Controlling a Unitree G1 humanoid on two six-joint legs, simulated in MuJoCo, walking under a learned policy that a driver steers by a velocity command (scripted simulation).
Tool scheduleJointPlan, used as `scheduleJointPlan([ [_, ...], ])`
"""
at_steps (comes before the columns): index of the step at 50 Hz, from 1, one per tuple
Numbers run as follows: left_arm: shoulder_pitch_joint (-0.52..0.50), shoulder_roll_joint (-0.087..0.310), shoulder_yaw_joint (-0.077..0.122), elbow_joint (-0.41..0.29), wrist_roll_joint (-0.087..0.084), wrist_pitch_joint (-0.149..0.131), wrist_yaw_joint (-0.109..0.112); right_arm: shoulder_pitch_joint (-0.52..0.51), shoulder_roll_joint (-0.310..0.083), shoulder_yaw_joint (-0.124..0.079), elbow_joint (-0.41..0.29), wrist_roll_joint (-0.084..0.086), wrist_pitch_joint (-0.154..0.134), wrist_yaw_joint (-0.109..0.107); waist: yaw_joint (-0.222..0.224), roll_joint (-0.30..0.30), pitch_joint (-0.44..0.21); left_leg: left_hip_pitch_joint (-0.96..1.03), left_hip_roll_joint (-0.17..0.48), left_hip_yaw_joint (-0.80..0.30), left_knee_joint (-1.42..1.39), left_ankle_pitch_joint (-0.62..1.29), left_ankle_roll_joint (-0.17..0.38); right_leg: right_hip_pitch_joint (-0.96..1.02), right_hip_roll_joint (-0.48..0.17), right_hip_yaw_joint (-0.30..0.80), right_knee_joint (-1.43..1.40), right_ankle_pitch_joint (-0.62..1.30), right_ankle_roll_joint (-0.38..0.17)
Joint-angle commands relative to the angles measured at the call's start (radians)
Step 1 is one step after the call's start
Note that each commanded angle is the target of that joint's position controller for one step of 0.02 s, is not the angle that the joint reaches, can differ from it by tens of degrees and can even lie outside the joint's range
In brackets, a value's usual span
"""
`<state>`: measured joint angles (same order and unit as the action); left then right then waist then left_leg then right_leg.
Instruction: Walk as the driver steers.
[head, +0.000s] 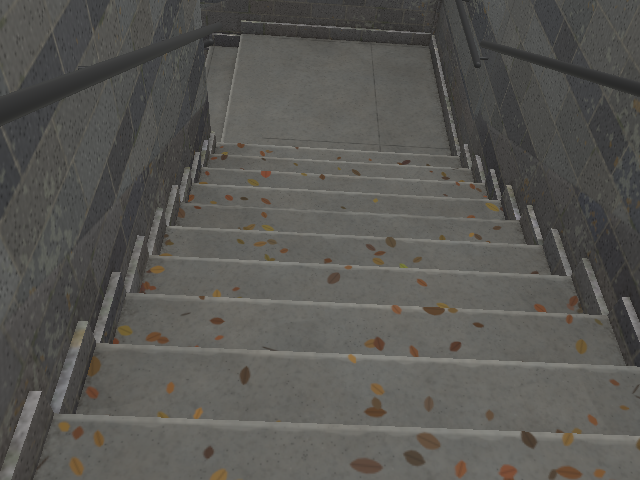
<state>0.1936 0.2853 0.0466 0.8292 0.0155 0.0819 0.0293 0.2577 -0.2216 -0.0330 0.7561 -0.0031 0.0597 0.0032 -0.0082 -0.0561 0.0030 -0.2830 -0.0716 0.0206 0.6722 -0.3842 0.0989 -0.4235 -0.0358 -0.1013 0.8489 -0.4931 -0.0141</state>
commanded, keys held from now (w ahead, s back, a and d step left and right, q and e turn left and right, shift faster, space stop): q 0.26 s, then w+q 0.12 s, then w+e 0.62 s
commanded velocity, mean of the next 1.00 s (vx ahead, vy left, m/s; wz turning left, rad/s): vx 0.26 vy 0.00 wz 0.09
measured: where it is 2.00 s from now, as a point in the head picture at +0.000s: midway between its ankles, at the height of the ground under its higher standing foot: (284, 431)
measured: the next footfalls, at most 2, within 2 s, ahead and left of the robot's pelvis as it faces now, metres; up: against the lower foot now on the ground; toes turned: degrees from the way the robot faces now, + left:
right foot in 0.52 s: +0.05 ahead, -0.08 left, +0.00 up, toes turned +17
left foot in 1.06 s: +0.36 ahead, +0.15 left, -0.15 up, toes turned -3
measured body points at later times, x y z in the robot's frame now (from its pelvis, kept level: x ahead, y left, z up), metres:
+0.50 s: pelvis +0.01 -0.01 +0.01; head +0.00 -0.01 +0.46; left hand +0.10 +0.27 -0.09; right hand +0.15 -0.25 -0.10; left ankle -0.03 +0.07 -0.72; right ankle +0.01 -0.10 -0.71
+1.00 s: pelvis +0.21 +0.04 -0.05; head +0.22 +0.03 +0.40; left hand +0.08 +0.28 -0.17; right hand +0.46 -0.15 -0.13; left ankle +0.33 +0.17 -0.78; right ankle +0.01 -0.09 -0.72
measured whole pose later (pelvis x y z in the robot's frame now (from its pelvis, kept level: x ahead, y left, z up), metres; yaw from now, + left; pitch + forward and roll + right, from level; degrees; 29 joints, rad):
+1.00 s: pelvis +0.21 +0.04 -0.05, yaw +1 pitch +2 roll -1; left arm 0.59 0.22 0.02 0.91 0.03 -0.03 0.04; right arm 0.01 -0.23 -0.04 0.75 -0.03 -0.03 0.02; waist 0.17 0.05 -0.03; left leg -0.45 0.00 -0.08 0.41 0.33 -0.01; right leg -0.06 0.17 0.25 0.80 -0.75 -0.10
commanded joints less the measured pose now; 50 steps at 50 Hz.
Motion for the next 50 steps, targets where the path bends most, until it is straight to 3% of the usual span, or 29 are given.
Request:
scheduleJointPlan([
  [1, -0.133, 0.068, 0.01, -0.14, -0.011, -0.017, 0.008, 0.113, -0.215, -0.052, -0.031, -0.001, -0.012, -0.025, -0.027, 0.204, 0.044, 0.185, 0.361, -0.513, -0.338, 0.514, 0.246, -0.368, 0.033, 0.14, 0.254, -0.067, 0.036],
  [2, -0.114, 0.08, 0.015, -0.119, 0.003, -0.016, 0.01, 0.058, -0.183, -0.042, -0.049, 0.0, -0.009, -0.027, 0.002, 0.152, 0.043, 0.168, 0.304, -0.438, -0.318, 0.523, 0.208, -0.351, 0.02, 0.141, 0.271, 0.017, 0.043],
  [4, -0.062, 0.083, 0.02, -0.094, 0.024, -0.003, 0.004, 0.023, -0.153, -0.034, -0.077, 0.004, -0.011, -0.027, 0.022, 0.132, -0.009, 0.143, 0.239, -0.351, -0.277, 0.684, 0.172, -0.296, 0.028, 0.124, 0.33, 0.113, 0.055],
  [7, -0.061, 0.051, 0.013, -0.119, 0.026, 0.008, -0.003, 0.066, -0.168, -0.042, -0.077, 0.014, -0.015, -0.03, 0.016, 0.112, -0.042, 0.134, 0.206, -0.361, -0.276, 0.588, 0.152, -0.293, 0.035, 0.126, 0.333, 0.18, 0.07],
  [8, -0.051, 0.049, 0.014, -0.113, 0.027, 0.005, -0.006, 0.054, -0.184, -0.045, -0.088, 0.005, -0.019, -0.027, 0.017, 0.114, -0.05, 0.086, 0.193, -0.354, -0.269, 0.551, 0.153, -0.25, 0.046, 0.108, 0.36, 0.251, 0.067],
  [11, -0.065, 0.039, 0.009, -0.139, 0.038, 0.003, -0.007, 0.063, -0.173, -0.049, -0.108, 0.002, -0.019, -0.022, 0.004, 0.16, -0.044, 0.057, 0.178, -0.399, -0.251, 0.48, 0.163, -0.272, 0.059, 0.11, 0.344, 0.25, 0.071],
  [13, -0.1, 0.043, 0.005, -0.164, 0.037, -0.001, -0.008, 0.058, -0.175, -0.052, -0.131, -0.006, -0.012, -0.009, -0.013, 0.171, -0.041, 0.058, 0.177, -0.438, -0.241, 0.485, 0.165, -0.27, 0.069, 0.106, 0.318, 0.22, 0.067],
  [15, -0.122, 0.03, -0.006, -0.193, 0.034, -0.011, -0.009, 0.127, -0.183, -0.06, -0.123, -0.006, -0.006, -0.013, -0.048, 0.193, -0.054, 0.151, 0.182, -0.537, -0.3, 0.137, 0.181, -0.315, 0.061, 0.153, 0.167, 0.112, 0.066],
  [18, -0.142, 0.05, -0.006, -0.196, 0.031, -0.046, -0.018, 0.082, -0.198, -0.064, -0.153, -0.028, -0.017, -0.005, -0.054, 0.172, -0.047, 0.078, 0.167, -0.599, -0.352, -0.11, 0.202, -0.227, 0.083, 0.136, 0.139, 0.106, 0.043],
  [19, -0.179, 0.043, -0.013, -0.218, 0.023, -0.052, -0.017, 0.1, -0.195, -0.064, -0.147, -0.024, -0.016, -0.005, -0.069, 0.164, -0.014, 0.094, 0.175, -0.637, -0.368, -0.171, 0.208, -0.239, 0.08, 0.167, 0.026, 0.027, 0.038],
  [21, -0.096, 0.05, -0.011, -0.18, 0.016, -0.068, -0.024, 0.073, -0.188, -0.062, -0.142, -0.033, -0.024, 0.002, -0.049, 0.183, -0.044, 0.033, 0.174, -0.593, -0.355, -0.104, 0.202, -0.092, 0.088, 0.12, 0.064, 0.105, 0.02],
  [23, -0.039, 0.028, -0.022, -0.167, 0.003, -0.076, -0.029, 0.099, -0.157, -0.05, -0.113, -0.028, -0.022, 0.005, -0.03, 0.166, -0.006, -0.037, 0.165, -0.578, -0.372, -0.162, 0.18, 0.045, 0.086, 0.12, -0.143, 0.013, -0.016],
  [25, 0.121, -0.005, -0.024, -0.106, 0.002, -0.079, -0.021, 0.044, -0.147, -0.043, -0.105, -0.018, -0.018, -0.004, 0.066, 0.117, 0.04, -0.26, 0.106, -0.517, -0.311, -0.252, 0.12, 0.375, 0.11, 0.068, -0.375, 0.133, -0.047],
  [26, 0.203, 0.017, -0.018, -0.078, 0.012, -0.086, -0.012, 0.036, -0.104, -0.034, -0.104, -0.024, -0.025, -0.013, 0.093, 0.037, 0.06, -0.409, 0.044, -0.435, -0.145, -0.285, 0.075, 0.541, 0.053, 0.175, -0.439, 0.067, -0.063],
  [27, 0.311, 0.118, 0.003, -0.066, 0.021, -0.099, -0.01, 0.027, -0.047, -0.021, -0.118, -0.008, -0.041, -0.011, 0.115, -0.142, 0.019, -0.547, -0.073, -0.221, 0.187, -0.23, 0.006, 0.635, -0.2, 0.615, -0.583, -0.285, -0.143],
  [28, 0.348, 0.184, 0.029, -0.035, -0.002, -0.101, -0.018, -0.092, -0.177, -0.05, -0.147, -0.023, -0.054, -0.012, 0.128, -0.076, 0.139, -0.73, -0.08, -0.168, 0.255, -0.201, -0.016, 0.564, -0.296, 0.895, -0.668, -0.286, -0.202],
  [29, 0.293, 0.167, 0.027, -0.049, -0.012, -0.104, -0.022, -0.102, -0.198, -0.059, -0.134, -0.028, -0.065, -0.006, 0.073, 0.002, 0.169, -0.736, -0.014, -0.187, 0.28, -0.087, -0.029, 0.524, -0.298, 0.885, -0.67, -0.245, -0.213],
  [31, 0.233, 0.116, 0.02, -0.066, -0.009, -0.12, -0.032, -0.088, -0.156, -0.048, -0.087, -0.037, -0.073, 0.016, 0.02, 0.013, 0.145, -0.615, 0.055, -0.131, 0.276, 0.073, -0.075, 0.446, -0.21, 0.703, -0.653, -0.007, -0.198],
  [32, 0.24, 0.094, 0.013, -0.064, -0.01, -0.123, -0.032, -0.074, -0.145, -0.044, -0.067, -0.045, -0.071, 0.019, 0.008, -0.007, 0.114, -0.543, 0.067, -0.103, 0.288, 0.118, -0.092, 0.413, -0.165, 0.624, -0.641, 0.173, -0.201],
  [33, 0.247, 0.098, 0.016, -0.049, 0.004, -0.13, -0.031, -0.047, -0.127, -0.041, -0.034, -0.044, -0.067, 0.025, 0.0, -0.052, 0.074, -0.46, 0.073, -0.085, 0.339, 0.23, -0.088, 0.363, -0.122, 0.531, -0.626, 0.339, -0.209],
  [34, 0.261, 0.083, 0.013, -0.043, -0.008, -0.132, -0.033, -0.042, -0.124, -0.042, -0.029, -0.038, -0.06, 0.027, -0.014, -0.058, 0.053, -0.417, 0.074, -0.07, 0.359, 0.272, -0.086, 0.328, -0.1, 0.492, -0.606, 0.459, -0.203],
  [36, 0.308, 0.092, 0.016, -0.029, -0.019, -0.133, -0.029, -0.104, -0.115, -0.039, -0.03, -0.044, -0.052, 0.027, -0.001, -0.037, 0.046, -0.414, 0.077, -0.043, 0.359, 0.358, -0.09, 0.317, -0.08, 0.451, -0.552, 0.641, -0.193],
  [38, 0.411, 0.075, 0.014, 0.03, -0.022, -0.138, -0.023, -0.198, -0.136, -0.051, -0.038, -0.044, -0.06, 0.035, 0.048, -0.035, 0.039, -0.475, 0.089, -0.081, 0.231, 0.517, -0.097, 0.406, -0.05, 0.438, -0.472, 0.591, -0.178],
  [41, 0.435, 0.071, 0.009, 0.046, -0.012, -0.144, -0.003, -0.328, -0.096, -0.034, -0.055, -0.044, -0.073, 0.035, 0.098, -0.054, 0.094, -0.396, 0.069, -0.053, 0.033, 0.679, -0.112, 0.281, -0.015, 0.456, -0.432, 0.468, -0.174],
  [42, 0.414, 0.059, 0.003, 0.04, -0.006, -0.14, 0.0, -0.348, -0.074, -0.029, -0.058, -0.053, -0.075, 0.039, 0.111, -0.046, 0.092, -0.333, 0.064, -0.052, 0.004, 0.733, -0.113, 0.225, -0.002, 0.468, -0.396, 0.445, -0.177],
  [45, 0.4, 0.064, 0.005, 0.039, -0.001, -0.134, -0.002, -0.367, -0.06, -0.02, -0.067, -0.051, -0.092, 0.038, 0.136, -0.048, 0.078, -0.274, 0.051, -0.063, -0.093, 0.718, -0.113, 0.206, 0.023, 0.502, -0.285, 0.459, -0.196],
  [46, 0.399, 0.059, 0.004, 0.042, 0.0, -0.13, -0.006, -0.376, -0.047, -0.011, -0.072, -0.041, -0.095, 0.031, 0.153, -0.052, 0.072, -0.205, 0.035, -0.038, -0.143, 0.702, -0.115, 0.178, 0.046, 0.484, -0.256, 0.479, -0.184],
  [47, 0.404, 0.038, -0.003, 0.057, 0.009, -0.116, -0.001, -0.371, -0.039, -0.009, -0.076, -0.032, -0.1, 0.024, 0.162, -0.068, 0.073, -0.169, 0.037, -0.05, -0.169, 0.685, -0.111, 0.173, 0.055, 0.488, -0.202, 0.487, -0.178],
  [50, 0.403, 0.038, -0.004, 0.07, 0.032, -0.1, 0.034, -0.248, -0.047, -0.009, -0.052, -0.008, -0.122, 0.0, 0.138, -0.005, 0.082, -0.076, 0.094, -0.137, -0.417, 0.738, -0.099, 0.256, 0.09, 0.534, 0.003, 0.42, -0.179],
])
